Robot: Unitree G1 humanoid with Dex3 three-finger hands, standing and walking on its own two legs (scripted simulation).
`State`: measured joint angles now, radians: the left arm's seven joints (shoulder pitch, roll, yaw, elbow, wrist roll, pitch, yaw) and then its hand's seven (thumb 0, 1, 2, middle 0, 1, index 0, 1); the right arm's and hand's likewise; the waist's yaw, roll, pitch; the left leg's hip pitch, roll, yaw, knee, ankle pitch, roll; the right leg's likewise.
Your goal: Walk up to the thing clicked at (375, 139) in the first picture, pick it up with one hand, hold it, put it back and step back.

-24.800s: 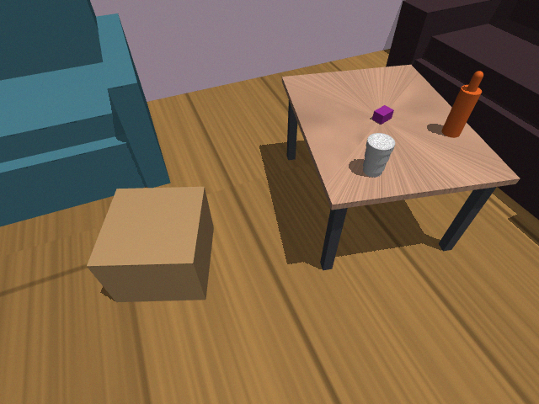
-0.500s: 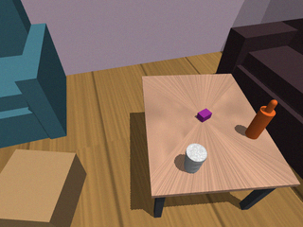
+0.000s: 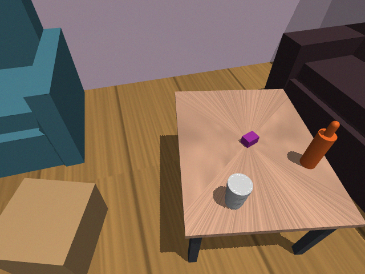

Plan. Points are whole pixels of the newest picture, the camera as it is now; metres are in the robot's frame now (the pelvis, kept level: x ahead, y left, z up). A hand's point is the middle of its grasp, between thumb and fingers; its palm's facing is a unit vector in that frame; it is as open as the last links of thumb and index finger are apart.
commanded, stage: stand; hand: right
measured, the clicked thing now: (236, 193) +0.45 -0.18 -0.25
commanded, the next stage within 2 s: step back in 1.64 s
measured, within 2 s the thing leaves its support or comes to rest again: neither
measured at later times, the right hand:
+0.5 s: hand out of the picture +0.07 -0.26 -0.15, palm faces -0.01 +0.93 -0.36, open 7.3 cm
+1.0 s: hand out of the picture +0.07 -0.27 -0.15, palm faces -0.01 +0.93 -0.36, open 7.3 cm
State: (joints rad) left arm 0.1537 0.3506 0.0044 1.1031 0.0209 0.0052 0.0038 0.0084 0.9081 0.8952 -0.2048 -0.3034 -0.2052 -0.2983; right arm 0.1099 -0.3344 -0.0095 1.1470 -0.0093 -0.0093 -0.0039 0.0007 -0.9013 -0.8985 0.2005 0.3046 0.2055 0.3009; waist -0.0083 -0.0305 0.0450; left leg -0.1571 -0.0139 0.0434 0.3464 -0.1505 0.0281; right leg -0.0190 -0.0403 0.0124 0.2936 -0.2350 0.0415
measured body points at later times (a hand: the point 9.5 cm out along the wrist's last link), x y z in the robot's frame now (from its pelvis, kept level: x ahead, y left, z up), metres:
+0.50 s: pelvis +0.00 -0.01 +0.00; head +0.01 +0.00 +0.45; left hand +0.06 +0.29 -0.14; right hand +0.07 -0.31 -0.13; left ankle +0.03 +0.10 -0.75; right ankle -0.05 -0.15 -0.75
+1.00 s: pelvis +0.00 -0.01 +0.00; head +0.01 +0.00 +0.45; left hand +0.07 +0.29 -0.14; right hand +0.08 -0.32 -0.13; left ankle +0.03 +0.10 -0.75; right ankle -0.05 -0.15 -0.75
